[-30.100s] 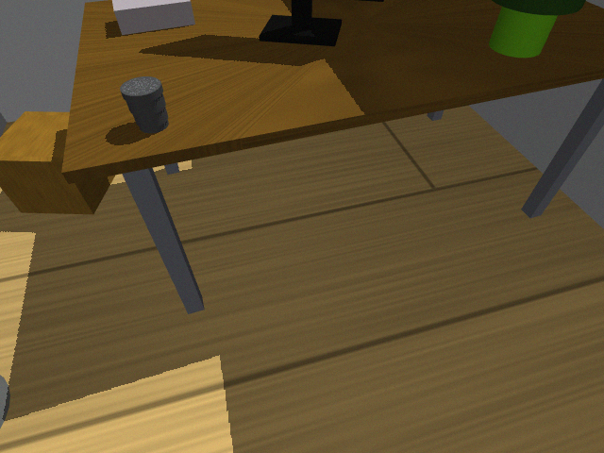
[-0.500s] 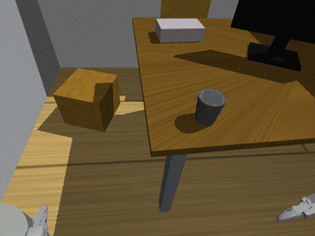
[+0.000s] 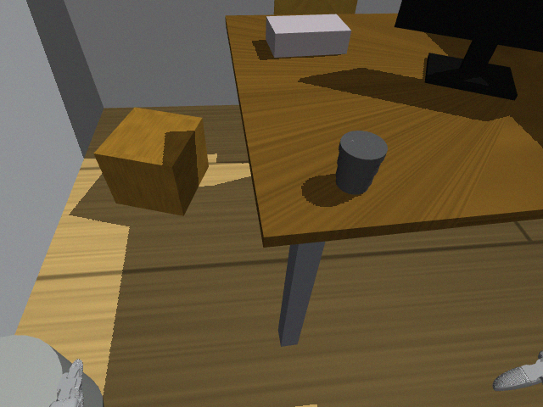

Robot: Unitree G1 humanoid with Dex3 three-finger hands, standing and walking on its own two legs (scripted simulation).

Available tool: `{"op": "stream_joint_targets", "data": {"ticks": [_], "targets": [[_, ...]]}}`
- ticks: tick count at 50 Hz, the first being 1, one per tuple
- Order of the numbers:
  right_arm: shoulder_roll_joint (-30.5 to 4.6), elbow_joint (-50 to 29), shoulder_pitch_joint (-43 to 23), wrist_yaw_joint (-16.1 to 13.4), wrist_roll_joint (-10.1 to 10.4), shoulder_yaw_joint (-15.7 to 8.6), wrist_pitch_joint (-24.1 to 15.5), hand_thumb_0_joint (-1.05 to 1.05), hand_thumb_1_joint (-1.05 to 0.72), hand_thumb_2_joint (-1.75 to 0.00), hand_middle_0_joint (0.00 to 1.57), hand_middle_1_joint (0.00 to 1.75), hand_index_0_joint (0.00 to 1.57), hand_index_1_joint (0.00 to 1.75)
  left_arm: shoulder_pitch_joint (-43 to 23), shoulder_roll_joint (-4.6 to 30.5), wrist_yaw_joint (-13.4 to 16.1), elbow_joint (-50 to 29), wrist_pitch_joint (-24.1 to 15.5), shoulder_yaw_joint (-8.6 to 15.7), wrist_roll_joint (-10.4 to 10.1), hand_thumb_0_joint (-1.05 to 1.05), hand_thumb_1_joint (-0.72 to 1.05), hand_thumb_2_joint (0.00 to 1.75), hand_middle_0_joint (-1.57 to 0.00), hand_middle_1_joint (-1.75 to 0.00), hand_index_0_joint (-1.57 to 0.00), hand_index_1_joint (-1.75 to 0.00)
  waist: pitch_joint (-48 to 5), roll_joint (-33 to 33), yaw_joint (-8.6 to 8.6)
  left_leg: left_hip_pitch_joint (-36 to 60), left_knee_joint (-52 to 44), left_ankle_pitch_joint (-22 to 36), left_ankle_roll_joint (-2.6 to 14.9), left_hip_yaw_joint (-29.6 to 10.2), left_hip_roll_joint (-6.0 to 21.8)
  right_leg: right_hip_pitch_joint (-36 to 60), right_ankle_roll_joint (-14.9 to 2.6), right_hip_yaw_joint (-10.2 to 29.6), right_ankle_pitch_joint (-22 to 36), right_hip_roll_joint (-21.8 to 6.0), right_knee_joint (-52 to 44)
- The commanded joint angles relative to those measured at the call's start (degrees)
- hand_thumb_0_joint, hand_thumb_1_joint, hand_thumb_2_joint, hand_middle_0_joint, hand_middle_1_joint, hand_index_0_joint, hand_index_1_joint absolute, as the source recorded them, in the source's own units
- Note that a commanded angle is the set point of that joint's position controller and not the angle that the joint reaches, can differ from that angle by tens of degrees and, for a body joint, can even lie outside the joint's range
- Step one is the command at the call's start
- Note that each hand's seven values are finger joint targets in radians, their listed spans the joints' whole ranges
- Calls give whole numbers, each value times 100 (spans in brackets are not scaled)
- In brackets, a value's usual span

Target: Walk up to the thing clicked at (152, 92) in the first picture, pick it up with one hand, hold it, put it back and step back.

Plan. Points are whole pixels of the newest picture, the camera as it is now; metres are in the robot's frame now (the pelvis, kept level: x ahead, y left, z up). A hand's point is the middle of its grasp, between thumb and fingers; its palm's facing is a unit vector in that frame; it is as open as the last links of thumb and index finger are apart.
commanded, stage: home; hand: right
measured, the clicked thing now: (357, 164) +0.53 -0.20 +0.05
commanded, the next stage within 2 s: none
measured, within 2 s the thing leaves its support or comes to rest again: neither
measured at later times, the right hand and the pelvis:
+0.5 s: hand (403, 368) +0.20 -0.20 -0.05, palm faces +0.13 +0.97 -0.21, open 17.4 cm; pelvis +0.03 -0.01 +0.00, yaw +0 degrees
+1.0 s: hand (383, 360) +0.22 -0.19 -0.09, palm faces +0.10 +0.97 -0.24, open 17.5 cm; pelvis +0.04 -0.01 -0.02, yaw +1 degrees
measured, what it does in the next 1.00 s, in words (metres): stands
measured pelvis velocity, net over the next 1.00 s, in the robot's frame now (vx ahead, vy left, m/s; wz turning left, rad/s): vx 0.04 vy -0.01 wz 0.02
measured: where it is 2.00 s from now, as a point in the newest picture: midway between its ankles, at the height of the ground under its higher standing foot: outside the picture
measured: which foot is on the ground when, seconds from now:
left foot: down 0.00-1.00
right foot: down 0.00-1.00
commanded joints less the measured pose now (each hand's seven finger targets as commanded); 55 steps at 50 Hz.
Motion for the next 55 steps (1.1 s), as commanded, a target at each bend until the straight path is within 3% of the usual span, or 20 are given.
{"op": "stream_joint_targets", "data": {"ticks": [1, 2, 5, 11, 13, 16, 17, 20, 23, 27, 28, 29, 34, 35, 38, 44, 50, 51, 53, 55], "targets": [[-1080, -1165, -497, -156, -17, -475, -501, 0, 56, -5, 5, 5, 5, 5, -694, 321, 65, -748, -509, -132, 49, 0, -31, 32, -12, -17, -12, -17, -602, -411, -11, 712, -823, -445, 76, 245, -40, -590, -244, -444, -43, 246, -915], [-1007, -1103, -373, -161, -35, -398, -477, 0, 57, -5, 5, 5, 5, 5, -746, 165, 63, -622, -526, -332, 53, 0, -23, 40, -12, -17, -12, -17, -537, -537, -82, 701, -805, -362, 90, 256, -38, -637, -218, -448, 46, 249, -909], [-660, -543, -228, -133, -86, 18, -412, 0, 55, -5, 5, 5, 5, 5, -1064, -31, 87, -638, -589, -673, 79, 0, 1, 50, -13, -18, -13, -18, -373, -297, 8, 644, -850, -377, 75, 312, -71, -650, -220, -441, 46, 219, -903], [-110, 268, 151, -12, -99, 824, -189, 0, 53, -7, 6, 6, 6, 6, -539, 747, 163, -428, -606, -23, 104, 0, 43, 63, -15, -22, -15, -22, -364, 212, 323, 427, -783, 13, 34, 446, -120, -389, -251, -438, 365, 185, -899], [-124, 323, 44, 13, -104, 921, -107, 0, 53, -7, 5, 6, 5, 6, -336, 849, 151, -303, -618, 112, 84, 0, 56, 70, -17, -24, -16, -24, -363, 237, 360, 375, -709, 209, 40, 485, -139, -261, -240, -388, 552, 149, -921], [-68, 553, -214, -15, -172, 1138, 31, 0, 56, -5, 5, 5, 5, 5, -548, 552, 99, -491, -645, -211, 74, 0, 67, 77, -18, -26, -18, -26, -366, 291, 356, 345, -671, 259, 49, 489, -145, -320, -241, -335, 616, 127, -887], [5, 646, -273, -28, -203, 1284, 61, 0, 55, -6, 5, 5, 5, 5, -776, 324, 83, -574, -657, -477, 84, 0, 72, 80, -18, -27, -18, -27, -387, 331, 307, 374, -668, 212, 50, 478, -137, -411, -248, -329, 572, 136, -870], [247, 1087, -449, -67, -254, 1692, 140, 0, 55, -6, 5, 5, 5, 5, -1219, -24, 112, -612, -651, -867, 108, 0, 84, 87, -19, -29, -19, -29, -566, 60, 267, 433, -546, 383, 65, 393, -102, -558, -212, -375, 722, 143, -731], [465, 1690, -393, -93, -278, 2041, 256, 0, 55, -6, 5, 5, 5, 5, -1206, -21, 139, -489, -604, -927, 147, 0, 89, 90, -20, -30, -20, -30, -867, -211, 283, 506, -349, 840, 96, 342, -86, -580, -162, -418, 1267, 145, -519], [161, 2184, -209, -177, -294, 1860, 449, 0, 52, -7, 6, 6, 6, 6, -920, 457, 174, -463, -460, -575, 207, 0, 90, 90, -20, -30, -20, -30, -1431, -464, 246, 749, -200, 1322, 113, 331, -96, -429, -81, -434, 1987, 134, -304], [-135, 2030, 21, -337, -352, 1269, 480, 0, 57, -5, 5, 5, 5, 5, -866, 754, 176, 295, -435, -506, 258, 0, 90, 90, -20, -30, -20, -30, -1487, -571, 119, 832, -92, 1465, 162, 324, -172, -440, -66, -400, 2067, 145, -137], [183, 2329, 26, -313, -399, 1724, 572, 0, 55, -5, 5, 5, 5, 5, -917, 631, 181, 153, -423, -581, 246, 0, 90, 90, -20, -30, -20, -30, -1455, -303, 318, 819, -95, 1602, 147, 299, -171, -469, -101, -440, 2053, 151, -82], [429, 2445, -719, -411, -395, 2071, 822, 0, 53, -6, 5, 6, 5, 6, -1095, 516, 224, 260, -320, -675, 235, 0, 90, 90, -20, -30, -20, -30, -1182, 55, 502, 420, -33, 1310, 85, 310, -179, -696, -187, -441, 1512, 106, 20], [578, 2424, -781, -400, -378, 2228, 857, 0, 53, -6, 5, 6, 5, 6, -1115, 534, 224, 276, -332, -665, 227, 0, 90, 90, -20, -30, -20, -30, -1087, 180, 541, 308, 18, 1264, 82, 354, -198, -725, -185, -411, 1509, 75, 29], [578, 2143, -811, -462, -357, 2317, 960, 0, 57, -4, 5, 5, 5, 5, -1121, 570, 216, 282, -331, -642, 205, 0, 90, 90, -20, -30, -20, -30, -1236, 68, 484, 277, 124, 1329, 102, 392, -218, -624, -138, -373, 1783, 40, 97], [519, 2115, -338, -515, -381, 2235, 1217, 0, 57, -4, 5, 5, 5, 5, -1179, 580, 194, 252, -255, -597, 161, 0, 90, 90, -20, -30, -20, -30, -1305, 185, 337, 347, 278, 1526, 100, 387, -199, -844, -126, -396, 1929, 70, 271], [352, 1759, -295, -526, -367, 2080, 1466, 0, 57, -4, 5, 5, 5, 5, -1173, 601, 219, 128, -145, -591, 131, 0, 90, 90, -20, -30, -20, -30, -1375, 143, 360, 263, 359, 1498, 93, 355, -188, -954, -129, -428, 1836, 89, 386], [-994, 3531, -647, -406, -874, 1846, 1256, 0, 56, -5, 5, 5, 5, 5, -1067, 1610, 106, 1199, 99, -407, 624, 0, 90, 90, -20, -30, -20, -30, -1131, 184, 346, 824, 411, 2014, 456, -246, 370, -737, -436, -69, 2468, -254, 472], [-903, 3778, -626, -278, -864, 1851, 1129, 0, 57, -4, 5, 5, 5, 5, -1011, 1547, 41, 1289, 275, -399, 635, 0, 90, 90, -20, -30, -20, -30, -1416, 170, 430, 944, 439, 2276, 697, -454, 465, -592, -512, -49, 2233, -225, 577], [-722, 4036, -735, -184, -750, 1985, 1036, 0, 59, -3, 5, 5, 5, 5, -1058, 1442, -26, 1364, 303, -464, 529, 0, 90, 90, -20, -30, -20, -30, -1182, 236, 486, 641, 269, 2118, 661, -436, 436, -386, -511, 14, 1881, -221, 385]]}}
